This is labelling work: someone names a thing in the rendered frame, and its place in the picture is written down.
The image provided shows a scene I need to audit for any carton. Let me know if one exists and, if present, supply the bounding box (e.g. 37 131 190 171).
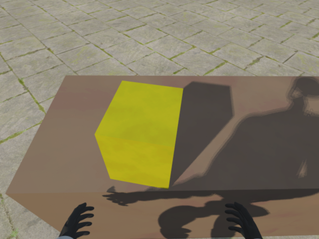
95 81 183 189

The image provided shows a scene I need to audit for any robot right hand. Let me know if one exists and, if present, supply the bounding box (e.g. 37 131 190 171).
225 202 263 239

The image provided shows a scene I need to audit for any pedestal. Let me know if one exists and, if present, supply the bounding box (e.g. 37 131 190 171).
5 75 319 239

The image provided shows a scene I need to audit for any robot left hand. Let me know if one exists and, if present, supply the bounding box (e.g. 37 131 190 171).
59 203 94 239

